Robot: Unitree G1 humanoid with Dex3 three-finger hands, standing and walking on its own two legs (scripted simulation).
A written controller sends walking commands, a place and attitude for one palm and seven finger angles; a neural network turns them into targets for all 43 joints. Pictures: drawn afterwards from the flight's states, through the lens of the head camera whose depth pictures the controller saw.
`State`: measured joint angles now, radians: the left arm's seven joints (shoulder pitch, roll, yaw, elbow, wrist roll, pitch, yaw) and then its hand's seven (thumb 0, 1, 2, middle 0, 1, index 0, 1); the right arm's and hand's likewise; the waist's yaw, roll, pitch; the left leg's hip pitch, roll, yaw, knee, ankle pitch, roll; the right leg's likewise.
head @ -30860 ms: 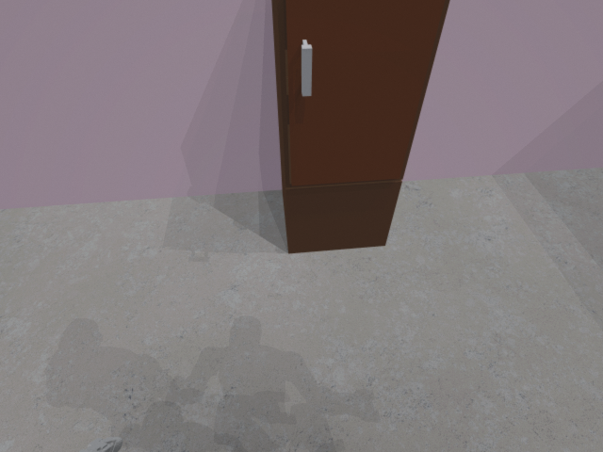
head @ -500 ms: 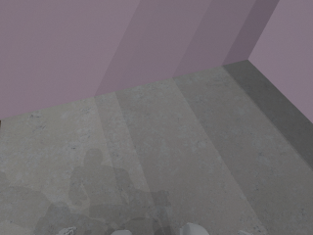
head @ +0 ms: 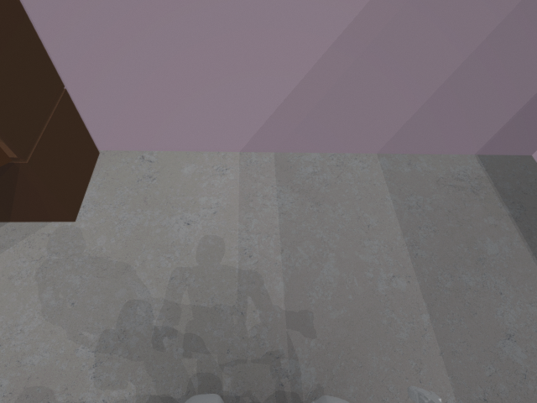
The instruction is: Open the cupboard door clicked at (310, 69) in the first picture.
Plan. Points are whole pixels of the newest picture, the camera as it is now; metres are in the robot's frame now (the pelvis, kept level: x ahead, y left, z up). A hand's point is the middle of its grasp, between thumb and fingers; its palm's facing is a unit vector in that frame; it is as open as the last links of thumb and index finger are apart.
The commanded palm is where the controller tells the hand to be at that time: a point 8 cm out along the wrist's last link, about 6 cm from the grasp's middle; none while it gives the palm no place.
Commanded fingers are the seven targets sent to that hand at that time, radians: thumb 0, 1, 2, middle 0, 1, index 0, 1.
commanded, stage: turn to face it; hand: left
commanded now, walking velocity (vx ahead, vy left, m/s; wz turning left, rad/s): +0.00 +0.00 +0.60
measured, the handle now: out of the picture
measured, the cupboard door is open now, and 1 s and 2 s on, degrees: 45 45 45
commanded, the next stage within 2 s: take the last steps up to it in 1.26 s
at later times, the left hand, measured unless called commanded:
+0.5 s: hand out of the picture +0.01 +0.18 -0.15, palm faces +0.32 -0.92 -0.23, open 7.4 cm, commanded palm none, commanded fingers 0.00 0.90 0.90 -0.20 -0.30 -0.20 -0.30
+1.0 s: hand out of the picture -0.04 +0.19 -0.14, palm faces +0.58 -0.76 -0.29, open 7.4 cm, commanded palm none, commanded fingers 0.00 0.90 0.90 -0.20 -0.30 -0.20 -0.30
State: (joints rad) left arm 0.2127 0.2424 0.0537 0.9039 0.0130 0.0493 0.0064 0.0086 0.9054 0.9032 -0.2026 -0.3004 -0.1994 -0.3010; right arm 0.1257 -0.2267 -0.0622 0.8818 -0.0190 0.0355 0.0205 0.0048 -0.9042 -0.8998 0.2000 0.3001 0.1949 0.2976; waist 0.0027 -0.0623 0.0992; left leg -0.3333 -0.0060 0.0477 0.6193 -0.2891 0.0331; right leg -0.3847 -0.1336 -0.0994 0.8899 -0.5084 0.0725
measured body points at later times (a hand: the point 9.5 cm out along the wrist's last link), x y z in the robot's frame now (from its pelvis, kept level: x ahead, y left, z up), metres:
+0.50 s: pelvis +0.00 -0.03 +0.01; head +0.04 -0.01 +0.46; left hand -0.01 +0.23 -0.13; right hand +0.17 -0.25 -0.12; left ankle -0.03 +0.08 -0.69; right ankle +0.03 -0.16 -0.72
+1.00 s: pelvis +0.00 -0.04 +0.01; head +0.05 -0.02 +0.45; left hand -0.07 +0.23 -0.12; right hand +0.21 -0.22 -0.14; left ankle -0.05 +0.06 -0.68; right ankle +0.07 -0.16 -0.72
